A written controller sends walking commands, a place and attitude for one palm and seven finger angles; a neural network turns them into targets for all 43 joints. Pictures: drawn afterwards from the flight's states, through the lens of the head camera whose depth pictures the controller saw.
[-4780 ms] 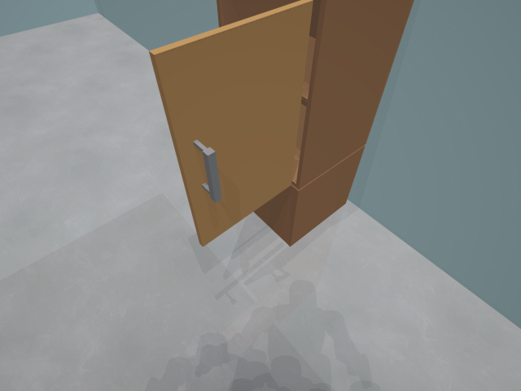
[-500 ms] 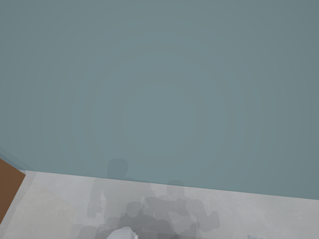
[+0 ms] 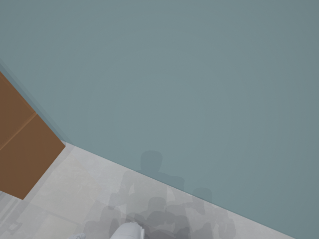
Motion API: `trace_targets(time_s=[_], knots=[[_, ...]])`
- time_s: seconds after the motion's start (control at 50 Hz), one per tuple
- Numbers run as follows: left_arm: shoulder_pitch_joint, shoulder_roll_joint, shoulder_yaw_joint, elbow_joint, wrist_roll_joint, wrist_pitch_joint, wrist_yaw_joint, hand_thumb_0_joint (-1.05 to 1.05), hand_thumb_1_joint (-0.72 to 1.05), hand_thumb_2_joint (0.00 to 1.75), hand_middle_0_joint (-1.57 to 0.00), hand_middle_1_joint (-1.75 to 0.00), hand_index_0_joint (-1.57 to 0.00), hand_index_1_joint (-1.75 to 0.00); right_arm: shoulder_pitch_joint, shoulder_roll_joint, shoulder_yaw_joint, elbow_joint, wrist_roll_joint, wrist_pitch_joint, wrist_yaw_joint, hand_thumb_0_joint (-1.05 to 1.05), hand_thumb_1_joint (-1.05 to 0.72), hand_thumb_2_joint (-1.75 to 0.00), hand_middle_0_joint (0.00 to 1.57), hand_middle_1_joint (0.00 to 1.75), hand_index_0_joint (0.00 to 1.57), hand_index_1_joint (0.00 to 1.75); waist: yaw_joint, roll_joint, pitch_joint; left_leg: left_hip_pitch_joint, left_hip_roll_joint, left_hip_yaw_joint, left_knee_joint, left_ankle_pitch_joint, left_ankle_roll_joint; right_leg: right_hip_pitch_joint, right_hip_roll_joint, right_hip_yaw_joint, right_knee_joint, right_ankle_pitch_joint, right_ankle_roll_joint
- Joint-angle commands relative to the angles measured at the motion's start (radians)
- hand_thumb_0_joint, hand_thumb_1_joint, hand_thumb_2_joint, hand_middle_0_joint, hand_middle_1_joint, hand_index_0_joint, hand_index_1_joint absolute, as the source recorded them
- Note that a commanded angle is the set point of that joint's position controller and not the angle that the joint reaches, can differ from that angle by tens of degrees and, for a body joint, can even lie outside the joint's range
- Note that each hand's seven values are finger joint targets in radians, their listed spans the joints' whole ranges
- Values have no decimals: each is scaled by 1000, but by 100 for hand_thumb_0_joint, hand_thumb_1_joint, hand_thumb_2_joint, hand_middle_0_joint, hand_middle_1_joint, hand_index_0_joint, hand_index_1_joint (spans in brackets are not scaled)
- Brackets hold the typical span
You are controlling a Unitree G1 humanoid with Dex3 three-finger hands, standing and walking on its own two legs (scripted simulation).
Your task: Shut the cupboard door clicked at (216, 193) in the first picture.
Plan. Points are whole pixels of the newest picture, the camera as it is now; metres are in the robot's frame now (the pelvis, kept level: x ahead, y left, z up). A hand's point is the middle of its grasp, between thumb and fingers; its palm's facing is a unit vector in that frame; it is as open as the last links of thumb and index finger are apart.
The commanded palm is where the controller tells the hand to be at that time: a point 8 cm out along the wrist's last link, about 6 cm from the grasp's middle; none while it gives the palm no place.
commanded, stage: turn to face it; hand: left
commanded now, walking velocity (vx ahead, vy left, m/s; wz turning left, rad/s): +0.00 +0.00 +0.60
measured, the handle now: out of the picture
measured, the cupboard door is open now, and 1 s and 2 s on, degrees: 92 92 92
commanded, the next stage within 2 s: take the last steps up to it in 1.90 s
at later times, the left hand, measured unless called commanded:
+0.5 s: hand out of the picture +0.06 +0.22 -0.15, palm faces +0.31 -0.90 -0.30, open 7.4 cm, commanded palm none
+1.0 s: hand out of the picture -0.05 +0.20 -0.17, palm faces +0.60 -0.76 -0.25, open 7.4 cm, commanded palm none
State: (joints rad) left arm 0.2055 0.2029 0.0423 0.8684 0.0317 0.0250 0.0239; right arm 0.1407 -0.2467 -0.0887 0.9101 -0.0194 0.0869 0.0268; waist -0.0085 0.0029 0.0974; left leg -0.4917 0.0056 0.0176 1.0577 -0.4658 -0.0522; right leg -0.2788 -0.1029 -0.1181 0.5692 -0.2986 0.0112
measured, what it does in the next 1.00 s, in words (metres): steps on the spot, turning left: left foot, then right foot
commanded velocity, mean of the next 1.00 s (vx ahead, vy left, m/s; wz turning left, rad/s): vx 0.00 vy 0.00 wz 0.60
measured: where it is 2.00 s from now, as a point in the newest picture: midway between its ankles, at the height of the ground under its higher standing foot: outside the picture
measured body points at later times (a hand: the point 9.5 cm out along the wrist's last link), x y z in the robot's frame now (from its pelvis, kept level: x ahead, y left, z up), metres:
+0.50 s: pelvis +0.01 -0.03 -0.01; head +0.06 -0.02 +0.44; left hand +0.04 +0.27 -0.13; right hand +0.16 -0.26 -0.15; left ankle +0.00 +0.12 -0.73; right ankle +0.05 -0.15 -0.74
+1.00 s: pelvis +0.01 -0.02 +0.00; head +0.05 +0.03 +0.45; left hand -0.08 +0.24 -0.15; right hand +0.24 -0.18 -0.13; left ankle -0.02 +0.08 -0.73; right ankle +0.08 -0.16 -0.67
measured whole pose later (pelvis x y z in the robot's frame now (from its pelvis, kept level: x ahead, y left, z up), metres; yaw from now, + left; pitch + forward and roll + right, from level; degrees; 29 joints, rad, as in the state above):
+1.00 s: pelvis +0.01 -0.02 +0.00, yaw +36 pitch +1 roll -1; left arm 0.16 0.26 0.07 0.90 0.02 0.07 0.01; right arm 0.14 -0.22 -0.05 0.90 -0.03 0.04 0.00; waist 0.01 -0.04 0.11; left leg -0.33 -0.02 -0.02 0.53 -0.22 0.03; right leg -0.47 -0.08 -0.03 1.03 -0.45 0.08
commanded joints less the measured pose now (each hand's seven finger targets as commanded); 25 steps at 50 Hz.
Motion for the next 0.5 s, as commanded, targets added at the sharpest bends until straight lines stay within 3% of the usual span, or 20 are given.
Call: trace_targets(time_s=[0.0,0.04,0.08,0.1,0.12,0.14,0.16,0.18,0.2,0.24,0.3,0.36,0.4,0.42,0.44,0.46,0.48], knots=[[88,216,61,-40,0,-37,10,0,90,90,-20,-30,-20,-30,-89,-22,14,-102,14,-49,6,0,-90,-90,20,30,20,30,63,-201,-156,13,3,76,-266,-35,-9,284,-242,109,-112,693,-131],[92,238,69,-28,-3,-36,7,0,90,90,-20,-30,-20,-30,-59,-28,17,-96,15,-53,3,0,-90,-90,20,30,20,30,51,-209,-173,80,-9,99,-393,34,-1,282,-249,84,-68,712,-115],[63,233,72,-33,-14,-30,1,0,90,90,-20,-30,-20,-30,0,-55,11,-81,11,-56,1,0,-90,-90,20,30,20,30,14,-200,-176,220,-11,100,-547,191,16,194,-227,22,1,602,-56],[45,213,68,-41,-18,-26,-2,0,90,90,-20,-30,-20,-30,52,-99,-3,-70,8,-62,1,0,-90,-90,20,30,20,30,-19,-94,-204,370,46,30,-643,357,42,82,-204,-15,119,477,-11],[44,147,60,-80,-26,-18,-8,0,90,90,-20,-30,-20,-30,111,-215,-31,-66,-5,-71,-6,0,-90,-90,20,30,20,30,-50,214,-236,542,312,-312,-667,713,172,-197,-75,-64,330,-29,68],[-34,125,39,-120,-17,-10,-5,0,90,90,-20,-30,-20,-30,179,-271,-44,-44,-4,-60,-15,0,-90,-90,20,30,20,30,-89,266,-216,528,447,-434,-678,899,299,-317,-15,21,487,-390,79],[-102,140,43,-116,-11,3,3,0,90,90,-20,-30,-20,-30,196,-248,-40,-29,-7,-63,-26,0,-90,-90,20,30,20,30,-103,203,-202,474,396,-410,-682,774,296,-335,-17,96,566,-331,67],[-110,127,46,-101,-15,4,2,0,90,90,-20,-30,-20,-30,145,-227,-35,-40,-8,-65,-38,0,-90,-90,20,30,20,30,-73,222,-163,409,346,-375,-690,691,274,-342,-16,120,589,-265,67],[-95,135,46,-84,-14,5,-4,0,90,90,-20,-30,-20,-30,81,-198,-26,-54,-6,-68,-41,0,-90,-90,20,30,20,30,-44,200,-136,361,304,-319,-694,646,243,-323,-19,130,585,-198,69],[-64,123,48,-60,-16,9,-12,0,90,90,-20,-30,-20,-30,46,-177,-17,-60,-7,-72,-43,0,-90,-90,20,30,20,30,-14,147,-134,349,240,-255,-694,636,207,-273,4,117,524,-134,71],[-65,118,44,-59,-18,9,-14,0,90,90,-20,-30,-20,-30,36,-185,-21,-61,-8,-68,-40,0,-90,-90,20,30,20,30,-13,159,-140,322,216,-251,-701,541,202,-193,32,103,373,-137,67],[-54,113,41,-65,-21,5,-13,0,90,90,-20,-30,-20,-30,25,-191,-28,-67,-10,-58,-35,0,-90,-90,20,30,20,30,-10,175,-126,249,201,-302,-698,470,197,-84,73,80,207,-125,55],[8,122,45,-53,-21,-4,-11,0,90,90,-20,-30,-20,-30,-5,-191,-34,-77,-6,-53,-32,0,-90,-90,20,30,20,30,19,162,-145,192,177,-313,-646,468,178,49,97,69,46,-44,49],[50,134,50,-44,-23,-13,-7,0,90,90,-20,-30,-20,-30,-23,-179,-33,-86,-1,-52,-31,0,-90,-90,20,30,20,30,43,133,-160,135,142,-300,-600,418,147,154,86,69,-91,43,44],[89,195,64,-42,-12,-24,1,0,90,90,-20,-30,-20,-30,-19,-131,-29,-100,9,-51,-25,0,-90,-90,20,30,20,30,62,-29,-173,8,59,-237,-468,250,89,278,-55,213,-247,30,8],[90,280,78,-46,2,-30,7,0,90,90,-20,-30,-20,-30,-17,-71,-18,-123,11,-53,-18,0,-90,-90,20,30,20,30,69,-306,-145,-123,-90,-43,-212,-88,10,287,-327,474,-323,106,-109],[68,284,65,-60,-5,-26,6,0,90,90,-20,-30,-20,-30,-17,-97,-19,-127,1,-50,-11,0,-90,-90,20,30,20,30,59,-260,-131,-88,-42,-72,4,-152,22,156,-384,450,-308,164,-177]])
